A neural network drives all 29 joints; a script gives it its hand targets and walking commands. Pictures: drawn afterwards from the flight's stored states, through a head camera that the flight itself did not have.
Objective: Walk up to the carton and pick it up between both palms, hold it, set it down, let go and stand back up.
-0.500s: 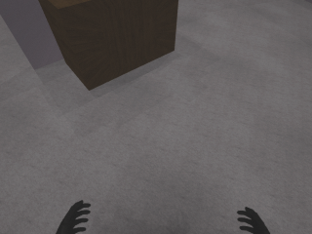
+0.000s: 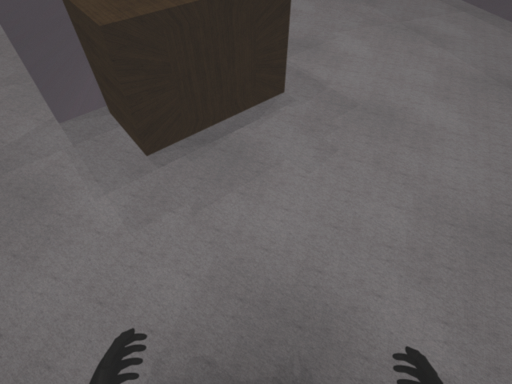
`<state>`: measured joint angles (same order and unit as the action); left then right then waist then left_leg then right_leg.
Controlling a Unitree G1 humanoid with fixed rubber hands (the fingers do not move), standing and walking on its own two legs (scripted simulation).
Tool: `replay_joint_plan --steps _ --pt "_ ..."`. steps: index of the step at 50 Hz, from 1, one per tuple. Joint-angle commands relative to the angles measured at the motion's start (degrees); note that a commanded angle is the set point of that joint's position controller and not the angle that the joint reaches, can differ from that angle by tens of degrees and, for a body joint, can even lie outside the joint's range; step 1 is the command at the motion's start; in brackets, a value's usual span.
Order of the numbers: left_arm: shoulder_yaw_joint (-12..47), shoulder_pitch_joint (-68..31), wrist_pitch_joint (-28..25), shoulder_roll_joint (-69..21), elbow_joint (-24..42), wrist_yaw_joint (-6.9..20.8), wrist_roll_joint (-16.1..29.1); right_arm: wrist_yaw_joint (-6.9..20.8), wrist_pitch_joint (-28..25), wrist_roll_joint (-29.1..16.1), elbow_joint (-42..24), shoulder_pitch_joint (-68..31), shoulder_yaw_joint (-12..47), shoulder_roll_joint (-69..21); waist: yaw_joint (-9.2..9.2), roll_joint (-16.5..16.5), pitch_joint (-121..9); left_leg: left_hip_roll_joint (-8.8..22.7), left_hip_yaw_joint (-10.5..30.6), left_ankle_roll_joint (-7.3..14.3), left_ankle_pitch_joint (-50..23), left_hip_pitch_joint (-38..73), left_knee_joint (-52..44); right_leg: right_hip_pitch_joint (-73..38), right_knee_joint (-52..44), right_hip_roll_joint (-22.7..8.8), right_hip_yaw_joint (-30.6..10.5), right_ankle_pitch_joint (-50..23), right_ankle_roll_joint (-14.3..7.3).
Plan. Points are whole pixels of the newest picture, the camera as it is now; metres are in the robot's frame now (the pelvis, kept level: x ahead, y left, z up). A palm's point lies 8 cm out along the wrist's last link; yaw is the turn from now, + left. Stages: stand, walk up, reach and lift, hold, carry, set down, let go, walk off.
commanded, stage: stand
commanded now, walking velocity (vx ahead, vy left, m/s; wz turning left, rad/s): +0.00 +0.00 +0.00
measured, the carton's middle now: out of the picture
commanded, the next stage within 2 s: walk up in 0.46 s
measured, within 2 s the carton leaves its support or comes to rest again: neither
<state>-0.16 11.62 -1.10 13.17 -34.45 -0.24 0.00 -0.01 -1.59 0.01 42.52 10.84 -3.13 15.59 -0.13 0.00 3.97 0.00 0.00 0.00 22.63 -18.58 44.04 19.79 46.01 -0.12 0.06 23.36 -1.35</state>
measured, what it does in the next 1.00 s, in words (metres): steps on the spot: left foot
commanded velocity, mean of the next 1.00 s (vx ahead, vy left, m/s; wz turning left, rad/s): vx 0.00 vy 0.00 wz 0.00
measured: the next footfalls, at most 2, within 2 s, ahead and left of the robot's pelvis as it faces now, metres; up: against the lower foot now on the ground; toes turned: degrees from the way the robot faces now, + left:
left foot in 0.96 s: +0.08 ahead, +0.15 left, +0.00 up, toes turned +10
right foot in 1.42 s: +0.42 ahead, -0.05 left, +0.00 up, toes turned +11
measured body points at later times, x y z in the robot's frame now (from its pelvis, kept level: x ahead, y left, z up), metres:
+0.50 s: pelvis -0.02 +0.00 +0.00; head -0.01 -0.01 +0.45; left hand +0.14 +0.25 -0.09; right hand +0.10 -0.27 -0.12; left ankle +0.01 +0.13 -0.71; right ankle +0.02 -0.11 -0.71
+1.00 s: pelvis +0.04 +0.05 +0.00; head +0.02 +0.08 +0.45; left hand +0.14 +0.37 -0.09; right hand +0.19 -0.28 -0.06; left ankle +0.04 +0.14 -0.71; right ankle +0.01 -0.10 -0.69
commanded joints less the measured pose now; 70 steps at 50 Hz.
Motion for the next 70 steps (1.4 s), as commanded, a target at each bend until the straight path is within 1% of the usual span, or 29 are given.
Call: replay_joint_plan --steps 1,4,7,17,18,20,23,28,32,33,34,35,36,38,39,42,44,46,47,48,49,50,52,54,55,65,66,69,70 --pt "-6.43 -4.28 -3.19 16.64 -0.21 -0.69 -1.08 -0.70 -1.94 1.52 -3.84 -3.05 -3.08 13.31 0.84 -0.46 -7.58 4.81 5.84 5.24 -12.36 1.62 -7.49 -1.04 -10.77 -5.52 -7.07 -12.65 -3.61" --pt "-6.19 -4.10 -3.31 16.61 -0.58 -0.96 -1.32 -0.64 -1.93 1.75 -2.73 -2.19 -3.36 13.12 1.31 -6.28 -6.34 4.04 4.88 4.57 -9.20 0.85 -6.83 -0.27 -13.53 -6.84 -9.16 -10.77 -4.53" --pt "-6.02 -4.03 -3.00 16.50 -0.22 -0.86 -0.93 -0.60 -1.88 1.54 -2.42 -3.23 -3.10 13.92 0.05 -1.70 -5.17 4.47 6.11 5.13 -7.84 0.73 -9.17 0.86 -12.71 -4.99 -7.50 -8.58 -3.54" --pt "-5.25 -4.40 -3.01 16.58 -1.92 -0.55 -1.41 -0.27 -1.78 1.70 0.56 -1.59 -3.09 13.98 0.39 -6.85 -2.68 3.72 4.92 4.16 -2.76 0.67 -9.28 3.18 -17.74 -6.05 -10.24 2.69 -3.90" --pt "-5.68 -4.19 -3.00 17.07 -1.50 -0.42 -1.13 -0.36 -1.72 1.46 0.28 -2.57 -2.88 13.59 0.37 -3.99 -3.16 3.94 5.66 4.55 -3.21 0.77 -8.73 3.52 -17.42 -6.54 -11.55 1.23 -3.97" --pt "-5.70 -5.90 -2.71 17.77 -1.99 -0.47 -1.38 -0.29 -1.87 1.66 -0.20 -2.46 -2.79 12.80 1.04 -8.41 -3.14 3.94 5.57 4.54 -2.39 0.34 -10.49 2.51 -17.51 -5.63 -9.46 2.15 -3.39" --pt "-5.35 -5.14 -3.00 16.32 -2.10 -0.37 -0.87 -0.37 -1.99 1.65 0.51 -2.79 -2.93 14.12 0.63 -2.83 -2.94 4.38 6.83 5.01 -5.41 0.11 -10.69 1.63 -15.40 -5.83 -9.55 -3.43 -3.71" --pt "-5.45 -3.12 -3.33 16.65 -2.83 -0.29 -1.12 -0.34 -2.04 1.71 1.35 -3.63 -3.40 14.67 0.09 -5.95 -5.02 4.09 6.42 4.36 -5.83 1.81 -9.75 1.60 -15.98 -5.53 -9.41 -3.66 -3.69" --pt "-6.10 -4.78 -2.84 17.24 -2.63 -0.71 -0.92 -0.21 -1.82 0.84 2.28 -2.54 -2.72 13.74 0.49 -3.89 -4.11 5.32 7.14 4.83 -7.05 1.07 -11.09 1.00 -15.02 -5.57 -8.83 -5.18 -3.86" --pt "-10.65 -2.14 -3.63 25.28 1.75 2.10 -4.26 1.78 -2.93 1.60 -1.01 5.97 -5.49 22.57 -1.41 -5.12 -10.77 5.61 19.86 7.26 22.72 -6.05 -13.26 -6.84 -13.18 -6.50 -10.51 27.13 -5.17" --pt "-10.35 -1.81 -4.30 26.92 1.21 2.75 -5.53 2.25 -2.82 2.34 -1.31 0.84 -6.27 23.72 -3.40 -4.84 -3.29 2.20 17.19 4.46 27.98 -18.10 -13.57 -10.44 -18.41 -6.12 -13.83 35.37 -4.66" --pt "-11.01 1.18 -4.45 27.95 0.52 3.10 -5.17 2.28 -2.60 2.40 -4.17 -4.16 -5.09 20.57 -6.59 -9.46 -0.05 -2.35 5.87 1.58 17.64 -29.29 -5.11 -17.57 -28.02 -11.31 -20.34 39.09 -6.99" --pt "-11.64 3.08 -4.51 29.78 -1.06 2.79 -4.76 2.19 -2.41 2.41 -4.17 -5.39 -4.89 17.75 -6.94 -21.81 -0.37 -1.32 -1.65 2.58 5.48 -31.41 13.14 -18.92 -36.70 -22.57 -31.84 40.77 -10.81" --pt "-11.47 1.65 -4.77 28.43 -0.73 2.63 -3.72 2.43 -2.82 2.53 -3.62 -4.72 -5.35 20.65 -5.90 -9.33 -0.73 4.06 -0.18 1.54 2.47 -32.21 18.59 -21.79 -37.51 -26.03 -31.58 29.92 -12.58" --pt "-10.89 0.67 -4.85 27.36 -0.31 2.80 -3.65 2.79 -2.95 2.09 -3.09 -3.78 -5.57 21.30 -5.43 -7.90 -0.86 5.13 -0.24 1.22 1.61 -29.36 17.50 -19.54 -36.81 -24.12 -26.27 27.79 -11.95" --pt "-10.58 -7.93 -4.13 27.03 0.67 3.69 -4.07 4.56 -2.42 0.97 -0.98 2.74 -6.39 21.45 0.29 -17.01 2.35 5.45 -2.50 0.31 2.51 -13.90 9.69 -5.56 -35.40 -17.31 -11.24 21.63 -9.00" --pt "-11.15 -9.26 -3.38 28.21 1.44 4.13 -4.51 4.73 -2.07 0.57 0.40 6.65 -6.83 20.44 2.19 -18.93 2.40 4.99 -5.33 0.77 3.51 -3.41 4.04 0.45 -33.61 -17.03 -7.10 21.76 -8.78" --pt "-10.26 -14.74 -2.18 26.18 2.72 4.00 -3.89 4.00 -2.82 0.63 5.14 20.39 -8.05 21.12 9.15 -6.61 -0.52 2.57 -6.43 1.80 -3.95 16.66 -11.84 10.41 -16.89 -11.39 1.98 20.09 -6.23" --pt "-8.79 -13.68 -1.63 21.06 2.94 4.05 -3.77 2.68 -3.72 1.80 8.70 30.53 -9.27 23.57 13.30 7.78 -4.85 0.96 3.44 2.21 -2.82 28.43 -20.10 14.68 10.22 -4.23 5.92 9.24 -3.73" --pt "-6.46 -9.61 -1.90 14.68 3.92 4.13 -3.22 0.72 -4.55 1.80 7.59 30.66 -9.46 28.28 10.68 20.87 -4.11 10.80 31.43 2.37 8.09 34.34 -26.07 31.23 25.94 0.66 1.98 7.63 -1.02" --pt "-6.08 -8.71 -2.25 16.82 4.40 3.86 -2.43 -0.06 -5.54 1.46 4.46 24.84 -8.40 29.96 5.36 10.97 -3.90 19.23 47.77 7.09 7.59 28.79 -29.70 33.65 28.94 1.24 -0.90 6.17 -0.57" --pt "-6.33 -12.93 -2.63 19.84 4.70 4.20 -1.96 -0.30 -5.68 -0.12 3.62 19.36 -8.06 31.66 4.56 6.10 -1.84 22.12 57.24 12.57 12.97 22.40 -35.96 34.75 30.19 -1.18 -5.52 4.83 -0.43" --pt "-7.50 -13.50 -3.04 23.68 3.00 4.31 -1.84 -0.94 -6.83 -0.04 2.42 14.71 -6.59 27.87 3.10 -1.03 1.41 18.23 42.16 11.58 -1.56 20.07 -29.49 32.93 28.35 -4.14 -8.15 -1.03 0.17" --pt "-7.61 -12.16 -2.47 21.76 2.50 4.62 -2.11 -1.33 -7.30 0.28 2.91 19.82 -5.03 25.21 3.61 3.72 -1.45 12.99 29.16 7.16 -26.32 21.34 -24.11 30.83 25.41 -4.43 -5.78 -2.07 0.47" --pt "-7.78 -12.74 -2.41 21.23 3.38 4.94 -2.44 -1.46 -7.38 -0.16 3.06 19.25 -4.63 25.59 3.50 5.42 -1.29 11.93 26.92 7.62 -31.28 18.48 -23.00 28.60 23.09 -4.13 -5.61 -2.69 1.05" --pt "-7.24 -24.90 -1.67 18.65 6.79 6.64 -2.75 -2.37 -7.78 0.40 2.76 19.89 -4.02 27.77 4.51 5.89 -0.31 12.18 24.96 9.64 -30.69 17.62 -22.90 28.67 1.11 -2.90 -2.80 -8.68 0.14" --pt "-7.32 -25.56 -1.90 18.64 6.52 6.91 -2.73 -2.49 -8.04 0.54 2.95 19.79 -4.19 27.52 4.63 3.01 -1.12 12.81 23.85 9.51 -30.32 17.10 -23.28 26.82 -0.95 -2.81 -1.91 -10.65 -0.47" --pt "-7.99 -20.49 -2.10 18.87 4.11 6.92 -2.46 -2.41 -7.72 0.90 1.81 14.36 -4.16 27.64 0.91 6.80 -5.26 13.01 18.42 10.28 -31.56 11.22 -19.08 10.69 -8.60 -1.12 -0.72 -8.92 -1.99" --pt "-9.20 -12.13 -2.48 20.11 1.48 6.80 -2.37 -2.31 -7.83 0.76 0.49 12.39 -4.13 27.02 -3.79 4.25 -9.84 11.55 14.51 8.52 -37.88 4.90 -10.82 -4.69 -12.39 -0.36 -1.83 -10.40 -3.81"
